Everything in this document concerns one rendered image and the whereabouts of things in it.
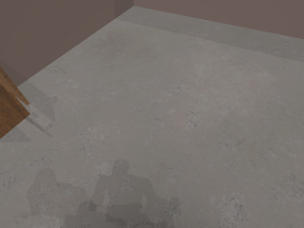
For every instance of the cupboard door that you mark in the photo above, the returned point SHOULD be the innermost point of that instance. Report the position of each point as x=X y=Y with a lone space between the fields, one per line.
x=9 y=85

